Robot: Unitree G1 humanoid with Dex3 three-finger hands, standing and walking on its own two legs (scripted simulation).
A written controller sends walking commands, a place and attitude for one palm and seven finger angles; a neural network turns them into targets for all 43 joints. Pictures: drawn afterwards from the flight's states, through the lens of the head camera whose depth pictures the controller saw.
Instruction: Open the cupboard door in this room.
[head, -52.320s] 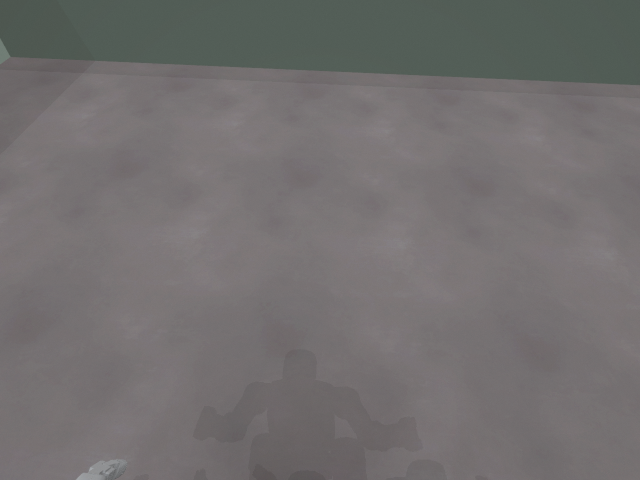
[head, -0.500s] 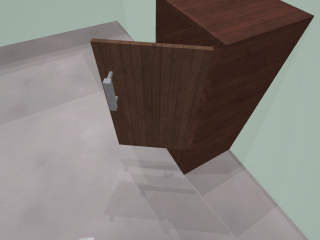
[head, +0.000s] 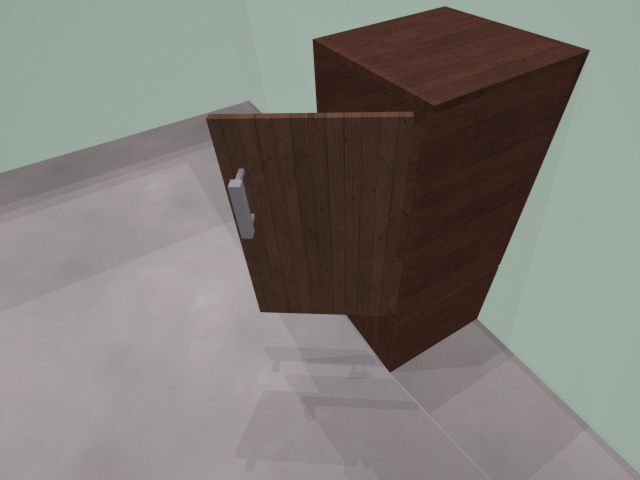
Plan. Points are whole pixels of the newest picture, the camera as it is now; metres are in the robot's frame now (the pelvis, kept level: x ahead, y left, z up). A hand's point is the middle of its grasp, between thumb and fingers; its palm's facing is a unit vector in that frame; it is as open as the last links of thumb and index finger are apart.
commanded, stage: come to a stop and stand still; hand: left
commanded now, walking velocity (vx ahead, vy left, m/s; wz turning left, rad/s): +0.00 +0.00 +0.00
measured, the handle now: (244, 203) +0.62 +0.20 -0.01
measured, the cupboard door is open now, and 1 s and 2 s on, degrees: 56 56 56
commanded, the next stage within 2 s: look again from close up in 1.14 s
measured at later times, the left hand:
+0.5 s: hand out of the picture +0.00 +0.13 -0.16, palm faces +0.04 -0.98 -0.20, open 7.3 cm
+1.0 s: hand out of the picture +0.03 +0.11 -0.16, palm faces +0.06 -0.98 -0.20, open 7.3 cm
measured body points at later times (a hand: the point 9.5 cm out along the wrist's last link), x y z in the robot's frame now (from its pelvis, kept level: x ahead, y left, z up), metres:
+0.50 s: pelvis +0.01 -0.04 +0.01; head +0.02 -0.06 +0.46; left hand +0.00 +0.18 -0.14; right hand -0.03 -0.25 -0.16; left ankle +0.04 +0.09 -0.73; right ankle +0.03 -0.14 -0.73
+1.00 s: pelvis +0.04 -0.06 +0.01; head +0.05 -0.07 +0.46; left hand +0.03 +0.16 -0.14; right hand +0.05 -0.27 -0.16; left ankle +0.04 +0.09 -0.73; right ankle +0.03 -0.14 -0.73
